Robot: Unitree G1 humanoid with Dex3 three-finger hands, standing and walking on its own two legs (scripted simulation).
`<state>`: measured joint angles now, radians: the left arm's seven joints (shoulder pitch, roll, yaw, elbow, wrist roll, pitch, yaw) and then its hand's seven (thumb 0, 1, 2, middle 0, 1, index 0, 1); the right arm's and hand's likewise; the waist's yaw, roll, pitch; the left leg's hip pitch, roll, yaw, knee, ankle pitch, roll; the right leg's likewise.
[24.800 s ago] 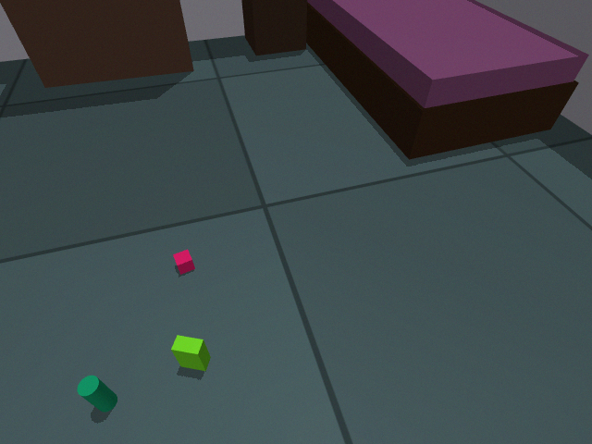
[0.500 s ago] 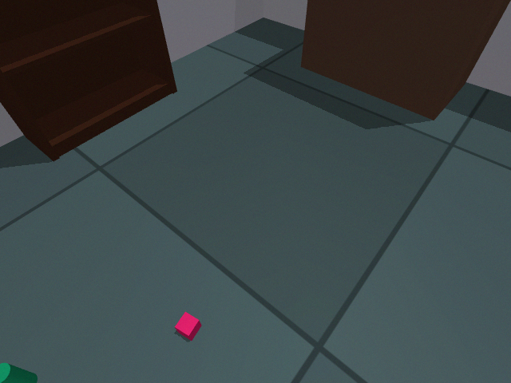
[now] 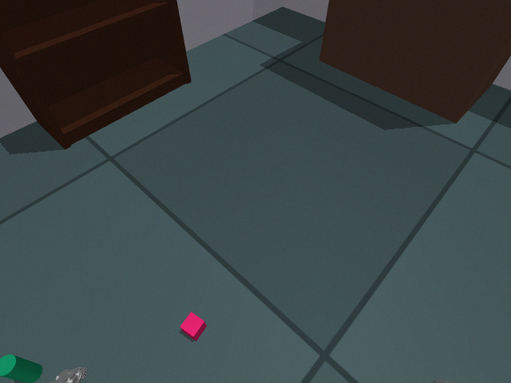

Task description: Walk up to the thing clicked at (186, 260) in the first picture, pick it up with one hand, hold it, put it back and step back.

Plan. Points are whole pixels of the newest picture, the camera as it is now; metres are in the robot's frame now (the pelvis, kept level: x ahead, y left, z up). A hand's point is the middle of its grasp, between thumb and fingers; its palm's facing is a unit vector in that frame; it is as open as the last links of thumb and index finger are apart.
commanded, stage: walk up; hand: left
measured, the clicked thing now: (193, 326) +0.42 +0.24 -0.73
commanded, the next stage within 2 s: stand in 1.42 s
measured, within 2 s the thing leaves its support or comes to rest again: neither
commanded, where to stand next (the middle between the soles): +0.03 +0.01 m, yaw +0 degrees
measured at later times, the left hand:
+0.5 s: hand out of the picture +0.06 +0.27 -0.14, palm faces +0.01 -0.92 -0.39, open 7.4 cm
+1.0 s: hand out of the picture +0.04 +0.27 -0.13, palm faces +0.02 -0.92 -0.39, open 7.4 cm
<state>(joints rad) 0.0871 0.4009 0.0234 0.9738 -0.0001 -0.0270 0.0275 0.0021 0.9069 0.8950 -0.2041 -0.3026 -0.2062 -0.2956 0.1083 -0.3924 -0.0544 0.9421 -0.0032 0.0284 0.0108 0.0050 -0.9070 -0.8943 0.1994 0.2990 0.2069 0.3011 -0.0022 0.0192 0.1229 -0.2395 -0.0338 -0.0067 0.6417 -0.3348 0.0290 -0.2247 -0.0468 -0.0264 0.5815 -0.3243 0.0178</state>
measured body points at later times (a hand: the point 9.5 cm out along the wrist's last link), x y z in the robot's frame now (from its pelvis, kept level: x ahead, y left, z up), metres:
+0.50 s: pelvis -0.02 +0.00 +0.01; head +0.01 +0.00 +0.46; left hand +0.06 +0.32 -0.11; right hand +0.09 -0.30 -0.12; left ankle -0.02 +0.10 -0.73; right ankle -0.01 -0.14 -0.73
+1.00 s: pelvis -0.03 +0.00 +0.02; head -0.01 -0.01 +0.46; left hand +0.04 +0.31 -0.11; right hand +0.07 -0.30 -0.12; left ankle -0.02 +0.10 -0.73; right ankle -0.01 -0.14 -0.73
